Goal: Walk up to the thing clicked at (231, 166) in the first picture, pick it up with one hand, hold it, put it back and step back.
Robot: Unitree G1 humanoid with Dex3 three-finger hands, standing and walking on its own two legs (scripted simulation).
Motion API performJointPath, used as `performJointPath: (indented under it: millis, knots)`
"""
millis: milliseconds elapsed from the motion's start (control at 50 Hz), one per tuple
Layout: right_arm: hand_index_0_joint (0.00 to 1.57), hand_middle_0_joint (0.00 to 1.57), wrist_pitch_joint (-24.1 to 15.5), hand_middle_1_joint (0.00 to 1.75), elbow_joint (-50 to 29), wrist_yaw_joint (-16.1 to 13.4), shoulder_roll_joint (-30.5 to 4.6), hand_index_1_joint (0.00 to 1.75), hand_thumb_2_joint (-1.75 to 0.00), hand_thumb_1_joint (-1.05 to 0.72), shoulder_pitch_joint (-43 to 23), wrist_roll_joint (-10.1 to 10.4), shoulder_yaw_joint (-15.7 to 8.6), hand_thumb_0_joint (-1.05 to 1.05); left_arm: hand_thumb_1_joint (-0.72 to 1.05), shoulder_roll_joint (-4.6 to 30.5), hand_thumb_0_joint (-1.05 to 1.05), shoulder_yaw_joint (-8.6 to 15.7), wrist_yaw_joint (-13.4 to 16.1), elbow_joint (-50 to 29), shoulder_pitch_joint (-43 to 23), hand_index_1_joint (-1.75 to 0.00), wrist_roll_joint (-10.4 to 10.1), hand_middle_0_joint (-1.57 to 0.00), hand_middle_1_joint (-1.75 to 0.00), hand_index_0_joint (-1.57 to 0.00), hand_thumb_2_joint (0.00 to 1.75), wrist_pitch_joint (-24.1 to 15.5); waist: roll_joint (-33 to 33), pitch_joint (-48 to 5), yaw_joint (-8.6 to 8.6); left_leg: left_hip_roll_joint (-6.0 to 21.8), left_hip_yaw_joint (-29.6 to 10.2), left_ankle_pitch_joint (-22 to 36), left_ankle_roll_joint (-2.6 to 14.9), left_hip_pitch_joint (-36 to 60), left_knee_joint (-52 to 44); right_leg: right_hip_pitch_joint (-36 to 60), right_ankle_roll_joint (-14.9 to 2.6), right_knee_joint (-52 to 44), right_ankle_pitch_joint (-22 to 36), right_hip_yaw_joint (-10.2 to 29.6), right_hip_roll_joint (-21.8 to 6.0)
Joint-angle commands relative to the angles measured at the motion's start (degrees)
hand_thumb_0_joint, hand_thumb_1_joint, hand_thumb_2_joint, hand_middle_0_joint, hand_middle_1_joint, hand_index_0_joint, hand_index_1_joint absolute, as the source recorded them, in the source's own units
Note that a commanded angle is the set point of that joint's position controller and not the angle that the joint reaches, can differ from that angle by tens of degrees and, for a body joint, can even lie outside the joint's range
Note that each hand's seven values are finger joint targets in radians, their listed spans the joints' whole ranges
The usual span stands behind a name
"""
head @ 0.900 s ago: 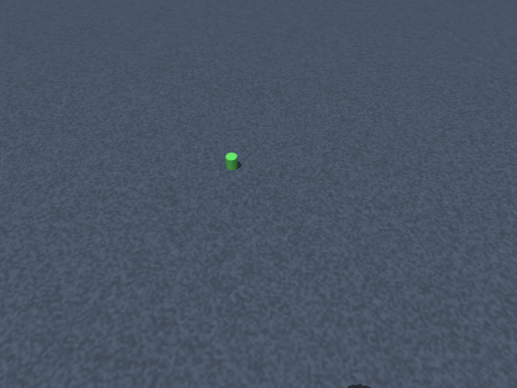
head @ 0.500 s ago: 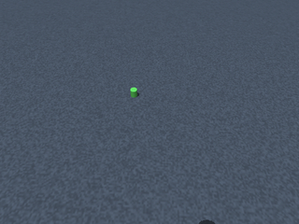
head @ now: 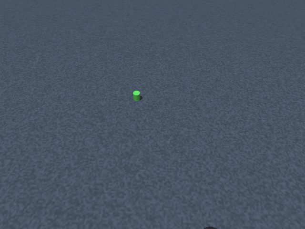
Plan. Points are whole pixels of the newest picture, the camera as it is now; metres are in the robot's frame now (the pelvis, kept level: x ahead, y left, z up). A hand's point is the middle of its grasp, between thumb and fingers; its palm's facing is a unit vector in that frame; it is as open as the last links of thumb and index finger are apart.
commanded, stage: stand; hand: left
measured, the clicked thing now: (136, 95) +1.37 +0.18 -0.75
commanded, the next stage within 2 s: walk up in 0.22 s
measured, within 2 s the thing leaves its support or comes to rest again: neither
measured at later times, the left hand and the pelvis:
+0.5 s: hand out of the picture +0.10 +0.36 -0.15, palm faces -0.20 -0.86 -0.46, open 7.4 cm; pelvis +0.04 +0.07 -0.02, yaw -12 degrees
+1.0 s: hand (76, 128) +0.51 +0.33 -0.14, palm faces -0.44 -0.72 -0.54, open 7.4 cm; pelvis +0.24 +0.15 -0.04, yaw -32 degrees
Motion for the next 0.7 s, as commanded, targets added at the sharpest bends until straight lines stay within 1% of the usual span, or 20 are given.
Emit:
performJointPath:
  millis: [0,180,200,220,260,280,300,360,440,460,480,500,520,540,560,580,600,620,640,680]
  knots:
    - [0.2,0.2,-0.93,0.3,-3.29,-0.47,-12.26,0.3,-0.9,-0.9,-2.51,0.12,-2.7,0.0,0.9,11.59,0.0,1.92,0.87,-3.55,-1.42,-0.3,-0.03,-0.2,-0.3,-0.2,0.9,-1.17,0.01,-4.6,-0.16,6.94,-4.98,10.41,1.62,0.69,-2.01,0.92,-1.68,-2.2,10.04,4.83,-7.06]
    - [0.2,0.2,-1.07,0.3,-3.23,-0.57,-12.0,0.3,-0.9,-0.9,-2.03,0.13,-2.54,0.0,0.9,12.08,0.0,2.19,0.82,-3.47,-1.46,-0.3,-0.07,-0.2,-0.3,-0.2,0.9,-1.07,0.34,-4.37,-0.26,6.83,-4.91,10.45,1.6,0.79,-2.34,1.07,-1.82,-2.02,10.2,5.03,-7.12]
    - [0.2,0.2,-1.44,0.3,-11.52,2.63,-22.08,0.3,-0.9,-0.9,-4.5,-2.92,-8.6,0.0,0.9,21.95,0.0,5.82,0.48,-5.14,9.29,-0.3,-0.35,-0.2,-0.3,-0.2,0.9,-1.28,6.94,-3.53,-0.28,3.92,0.26,-18.73,4.23,3.34,10.66,-9.31,-6.73,1.88,-13.05,15.02,-8.91]
    - [0.2,0.2,-0.87,0.3,-12.38,3.93,-19.28,0.3,-0.9,-0.9,-4.07,-3.25,-8.13,0.0,0.9,21.59,0.0,5.95,0.33,-4.89,9.56,-0.3,-0.14,-0.2,-0.3,-0.2,0.9,-1.48,4.55,-1.39,-0.66,2.1,-1.44,-25.72,5.43,-1.66,14.56,-13.84,-7.91,-1.02,-26.12,20.99,-10.49]
    - [0.2,0.2,0.09,0.3,-16.22,5.83,-14.82,0.3,-0.9,-0.9,-3.6,-3.0,-7.57,0.0,0.9,21.45,0.0,7.09,0.82,-8.4,4.14,-0.3,0.69,-0.2,-0.3,-0.2,0.9,-2.22,-4.51,2.0,-2.11,0.47,-8.47,-19.56,5.32,-13.9,26.9,-15.05,-11.53,-4.55,-34.65,35.69,-15.23]
    - [0.2,0.2,0.52,0.3,-17.43,6.5,-13.43,0.3,-0.9,-0.9,-3.31,-3.02,-7.54,0.0,0.9,21.72,0.0,7.24,1.29,-9.02,3.93,-0.3,0.97,-0.2,-0.3,-0.2,0.9,-2.72,-7.94,1.95,-2.41,0.92,-11.35,-16.21,4.31,-19.64,29.79,-10.66,-12.76,-6.55,-33.33,39.5,-16.17]
    - [0.2,0.2,0.73,0.3,-18.31,6.86,-13.94,0.3,-0.9,-0.9,-2.37,-2.92,-7.74,0.0,0.9,22.54,0.0,7.54,1.59,-10.06,2.93,-0.3,0.79,-0.2,-0.3,-0.2,0.9,-3.26,-9.03,1.42,-3.7,1.16,-13.23,-14.66,2.91,-25.46,32.47,-5.83,-13.32,-6.83,-30.02,39.98,-16.38]
    - [0.2,0.2,0.04,0.3,-20.24,6.86,-15.19,0.3,-0.9,-0.9,-2.68,-3.06,-7.81,0.0,0.9,22.14,0.0,7.99,1.85,-11.2,8.73,-0.3,0.26,-0.2,-0.3,-0.2,0.9,-4.04,-7.11,-3.69,-1.5,1.24,-11.67,-17.8,1.03,-26.72,27.2,2.13,-13.31,-4.51,-21.94,35.85,-14.52]
    - [0.2,0.2,0.4,0.3,-22.32,7.52,-15.43,0.3,-0.9,-0.9,-2.42,-3.73,-8.48,0.0,0.9,22.66,0.0,8.29,1.93,-12.49,11.34,-0.3,0.19,-0.2,-0.3,-0.2,0.9,-4.0,-8.26,-2.32,-0.76,-0.64,-7.45,-16.44,1.11,-21.31,19.74,-2.19,-11.22,-1.58,-14.06,29.61,-10.22]
    - [0.2,0.2,0.42,0.3,-22.22,7.57,-15.88,0.3,-0.9,-0.9,-0.77,-3.63,-8.8,0.0,0.9,23.12,0.0,8.19,1.92,-13.28,9.98,-0.3,0.11,-0.2,-0.3,-0.2,0.9,-3.89,-9.2,-2.17,-1.84,-0.73,-6.49,-14.86,1.59,-16.79,18.06,-6.83,-10.46,-0.25,-14.08,28.43,-9.5]
    - [0.2,0.2,0.38,0.3,-21.27,7.48,-16.61,0.3,-0.9,-0.9,4.94,-3.38,-9.43,0.0,0.9,23.09,0.0,7.9,2.01,-14.94,5.76,-0.3,0.22,-0.2,-0.3,-0.2,0.9,-3.78,-7.89,-3.18,-6.34,0.14,-6.54,-10.65,2.3,-6.02,12.08,-15.44,-8.56,4.72,-14.0,24.71,-7.66]
    - [0.2,0.2,0.2,0.3,-18.56,6.95,-18.7,0.3,-0.9,-0.9,15.27,-3.16,-10.72,0.0,0.9,20.93,0.0,7.04,2.22,-16.92,-0.37,-0.3,0.46,-0.2,-0.3,-0.2,0.9,-3.56,0.29,-5.02,-13.76,-0.72,-4.47,-6.82,2.22,12.68,4.15,-30.7,-5.12,15.41,-18.95,16.44,-1.55]
    - [0.2,0.2,-0.13,0.3,-17.89,6.18,-24.47,0.3,-0.9,-0.9,20.33,-4.05,-12.31,0.0,0.9,13.85,0.0,5.51,2.97,-18.27,1.04,-0.3,0.25,-0.2,-0.3,-0.2,0.9,-3.38,21.93,-6.14,-15.2,11.65,-24.9,-22.42,4.15,19.8,-7.68,-44.57,-3.59,34.66,-30.09,6.23,8.59]
    - [0.2,0.2,-0.46,0.3,-20.88,5.78,-27.13,0.3,-0.9,-0.9,12.12,-3.14,-12.54,0.0,0.9,15.28,0.0,5.15,3.78,-18.42,0.93,-0.3,0.03,-0.2,-0.3,-0.2,0.9,-3.21,19.09,-1.57,-11.0,22.89,-38.44,-33.07,11.1,12.57,-11.34,-49.37,-2.38,43.51,-24.5,2.78,3.17]
    - [0.2,0.2,-0.74,0.3,-22.68,5.5,-24.11,0.3,-0.9,-0.9,7.46,-2.09,-11.52,0.0,0.9,18.2,0.0,5.04,3.38,-16.18,2.44,-0.3,-0.09,-0.2,-0.3,-0.2,0.9,-3.58,7.27,0.33,-8.21,22.07,-34.94,-30.38,11.25,4.34,-11.26,-41.66,-2.98,44.35,-17.66,2.77,-2.2]
    - [0.2,0.2,-0.78,0.3,-23.56,5.48,-21.18,0.3,-0.9,-0.9,6.02,-2.16,-10.4,0.0,0.9,19.62,0.0,5.43,2.6,-13.87,4.79,-0.3,-0.93,-0.2,-0.3,-0.2,0.9,-3.55,3.07,0.16,-6.49,18.8,-27.9,-25.47,8.47,2.89,-9.28,-37.26,-2.78,43.14,-13.96,2.46,-4.02]
    - [0.2,0.2,-0.75,0.3,-24.03,5.23,-19.49,0.3,-0.9,-0.9,3.68,-2.46,-9.91,0.0,0.9,20.06,0.0,6.0,1.92,-12.09,8.0,-0.3,-1.4,-0.2,-0.3,-0.2,0.9,-3.17,4.92,-0.05,-4.41,15.77,-22.1,-25.16,6.88,1.1,-9.08,-34.36,-2.01,42.32,-11.91,1.56,-5.17]
    - [0.2,0.2,-0.83,0.3,-24.71,5.12,-18.31,0.3,-0.9,-0.9,2.53,-2.59,-9.86,0.0,0.9,21.12,0.0,6.62,1.23,-11.04,10.26,-0.3,-1.45,-0.2,-0.3,-0.2,0.9,-2.83,6.79,-0.22,-3.46,13.2,-16.57,-21.01,7.14,2.67,-7.76,-32.81,-1.36,40.92,-9.98,-0.3,-5.84]
    - [0.2,0.2,-0.74,0.3,-24.6,5.32,-17.65,0.3,-0.9,-0.9,3.24,-2.71,-9.67,0.0,0.9,20.47,0.0,6.66,0.72,-10.91,10.78,-0.3,-1.63,-0.2,-0.3,-0.2,0.9,-2.56,8.49,0.38,-3.92,11.23,-11.91,-15.92,7.42,3.77,-6.7,-31.73,-0.17,38.0,-9.34,-1.67,-5.69]
    - [0.2,0.2,-0.06,0.3,-24.42,5.65,-16.51,0.3,-0.9,-0.9,6.34,-2.65,-9.45,0.0,0.9,18.8,0.0,6.17,0.17,-12.91,6.74,-0.3,-1.31,-0.2,-0.3,-0.2,0.9,-2.25,8.32,3.39,-6.38,9.78,-7.06,-9.74,7.38,3.98,-6.6,-30.81,0.25,32.41,-8.08,-3.86,-5.06]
